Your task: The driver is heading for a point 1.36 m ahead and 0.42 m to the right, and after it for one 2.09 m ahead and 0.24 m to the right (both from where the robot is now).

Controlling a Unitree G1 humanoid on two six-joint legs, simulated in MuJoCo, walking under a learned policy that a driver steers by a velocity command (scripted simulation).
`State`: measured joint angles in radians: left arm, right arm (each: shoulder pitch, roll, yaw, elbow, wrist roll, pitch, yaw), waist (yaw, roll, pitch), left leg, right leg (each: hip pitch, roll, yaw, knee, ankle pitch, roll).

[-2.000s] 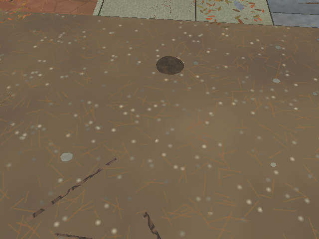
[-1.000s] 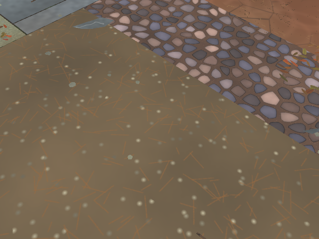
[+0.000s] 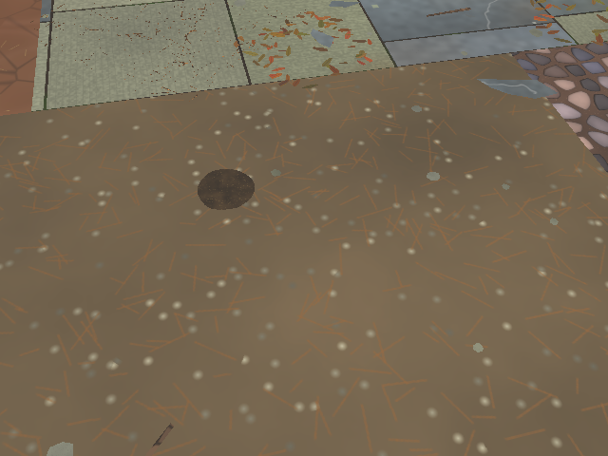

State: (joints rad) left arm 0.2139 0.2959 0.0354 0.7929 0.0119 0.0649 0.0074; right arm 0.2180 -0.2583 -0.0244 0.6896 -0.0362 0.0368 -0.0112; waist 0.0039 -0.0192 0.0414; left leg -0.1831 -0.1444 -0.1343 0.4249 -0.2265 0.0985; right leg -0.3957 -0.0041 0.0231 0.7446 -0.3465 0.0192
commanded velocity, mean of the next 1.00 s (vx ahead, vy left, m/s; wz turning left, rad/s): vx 0.71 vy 0.00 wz -0.51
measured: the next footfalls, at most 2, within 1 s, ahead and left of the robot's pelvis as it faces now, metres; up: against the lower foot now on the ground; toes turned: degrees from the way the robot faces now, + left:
right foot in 0.10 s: +0.04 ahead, -0.11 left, +0.00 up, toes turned +0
left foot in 0.48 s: +0.31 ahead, +0.07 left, +0.00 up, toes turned -27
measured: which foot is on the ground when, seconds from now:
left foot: down 0.00-0.10, up 0.12-0.46, down 0.48-0.90, up 0.92-1.00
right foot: up 0.00-0.08, down 0.10-0.48, up 0.50-0.90, down 0.92-1.00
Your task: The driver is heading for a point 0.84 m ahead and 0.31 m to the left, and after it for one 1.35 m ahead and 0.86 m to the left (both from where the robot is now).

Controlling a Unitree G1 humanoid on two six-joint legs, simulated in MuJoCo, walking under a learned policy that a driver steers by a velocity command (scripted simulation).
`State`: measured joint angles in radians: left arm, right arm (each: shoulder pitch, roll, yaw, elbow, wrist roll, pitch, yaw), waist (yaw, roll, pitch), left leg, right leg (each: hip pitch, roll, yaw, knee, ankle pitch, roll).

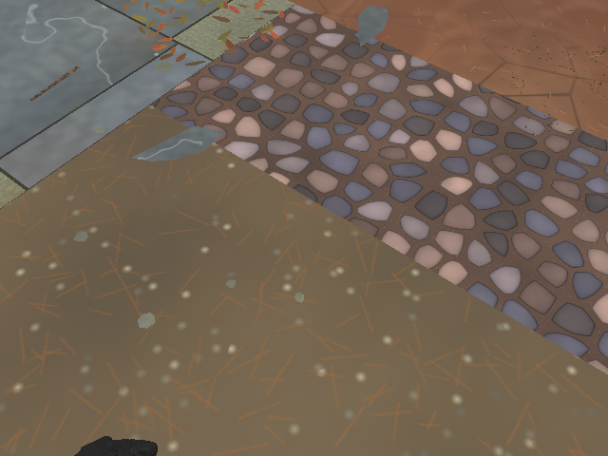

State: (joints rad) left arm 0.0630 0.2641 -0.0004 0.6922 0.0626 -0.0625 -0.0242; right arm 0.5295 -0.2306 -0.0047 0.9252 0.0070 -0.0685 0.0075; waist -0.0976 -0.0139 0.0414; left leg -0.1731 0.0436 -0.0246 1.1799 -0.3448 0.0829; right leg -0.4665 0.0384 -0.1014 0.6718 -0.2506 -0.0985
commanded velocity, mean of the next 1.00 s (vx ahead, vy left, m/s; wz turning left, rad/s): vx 0.90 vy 0.00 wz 0.84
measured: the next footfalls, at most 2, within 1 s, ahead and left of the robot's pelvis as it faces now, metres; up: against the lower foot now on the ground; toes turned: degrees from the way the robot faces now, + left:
left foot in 0.36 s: +0.53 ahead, +0.09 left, +0.00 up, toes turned +20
right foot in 0.78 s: +0.98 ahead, +0.10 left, +0.00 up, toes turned +42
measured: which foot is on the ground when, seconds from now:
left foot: up 0.00-0.34, down 0.36-0.76, up 0.78-1.00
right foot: down 0.00-0.36, up 0.38-0.76, down 0.78-1.00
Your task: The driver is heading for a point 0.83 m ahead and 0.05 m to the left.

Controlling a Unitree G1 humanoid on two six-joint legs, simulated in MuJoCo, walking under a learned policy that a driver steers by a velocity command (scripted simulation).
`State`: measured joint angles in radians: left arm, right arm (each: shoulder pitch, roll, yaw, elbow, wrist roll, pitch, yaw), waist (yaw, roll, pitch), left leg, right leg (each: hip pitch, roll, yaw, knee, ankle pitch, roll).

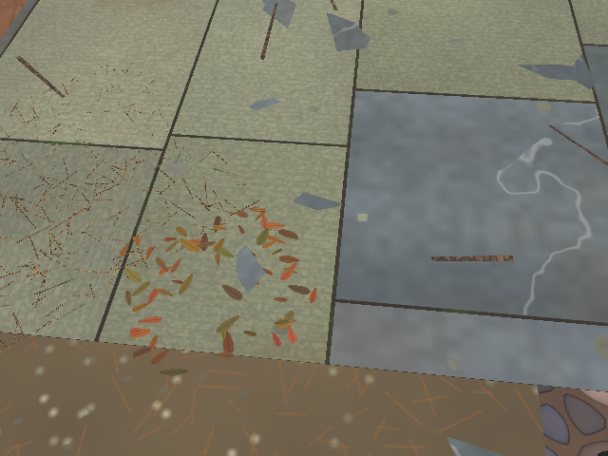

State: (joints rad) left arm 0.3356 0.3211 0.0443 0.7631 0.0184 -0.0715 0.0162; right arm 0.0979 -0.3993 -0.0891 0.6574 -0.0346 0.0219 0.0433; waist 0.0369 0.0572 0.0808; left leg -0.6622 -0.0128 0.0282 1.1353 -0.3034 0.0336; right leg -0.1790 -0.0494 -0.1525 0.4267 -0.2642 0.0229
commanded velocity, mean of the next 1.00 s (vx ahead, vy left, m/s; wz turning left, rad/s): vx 0.09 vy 0.00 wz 0.43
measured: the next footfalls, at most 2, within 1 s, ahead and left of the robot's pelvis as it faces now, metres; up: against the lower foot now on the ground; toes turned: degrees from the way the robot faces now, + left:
left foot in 0.18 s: +0.28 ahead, +0.06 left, +0.00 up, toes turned +11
right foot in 0.62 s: +0.28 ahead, -0.13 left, +0.00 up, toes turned +23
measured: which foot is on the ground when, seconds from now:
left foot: up 0.00-0.16, down 0.18-0.64, up 0.66-0.88, down 0.90-1.00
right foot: down 0.00-0.18, up 0.20-0.60, down 0.62-1.00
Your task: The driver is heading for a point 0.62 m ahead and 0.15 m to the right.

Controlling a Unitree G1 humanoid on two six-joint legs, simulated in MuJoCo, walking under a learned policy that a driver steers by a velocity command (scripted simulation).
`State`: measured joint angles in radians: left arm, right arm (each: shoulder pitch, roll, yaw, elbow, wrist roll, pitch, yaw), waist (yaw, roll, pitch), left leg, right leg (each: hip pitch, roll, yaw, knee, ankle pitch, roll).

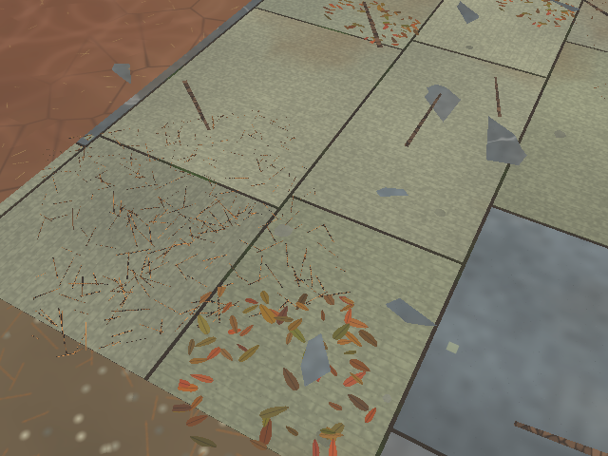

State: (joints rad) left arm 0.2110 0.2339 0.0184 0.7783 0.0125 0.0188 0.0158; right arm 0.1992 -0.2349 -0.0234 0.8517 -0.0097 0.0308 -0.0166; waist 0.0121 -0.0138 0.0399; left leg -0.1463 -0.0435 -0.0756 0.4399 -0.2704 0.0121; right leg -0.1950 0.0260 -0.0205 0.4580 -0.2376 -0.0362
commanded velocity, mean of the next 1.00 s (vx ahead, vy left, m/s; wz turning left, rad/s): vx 0.65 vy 0.00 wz -0.14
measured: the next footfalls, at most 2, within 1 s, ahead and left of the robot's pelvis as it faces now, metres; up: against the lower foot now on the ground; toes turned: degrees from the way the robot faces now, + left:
left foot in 0.80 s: +0.45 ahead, +0.15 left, +0.00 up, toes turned +1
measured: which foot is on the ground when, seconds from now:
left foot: down 0.00-0.36, up 0.38-0.78, down 0.80-1.00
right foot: down 0.00-0.82, up 0.84-1.00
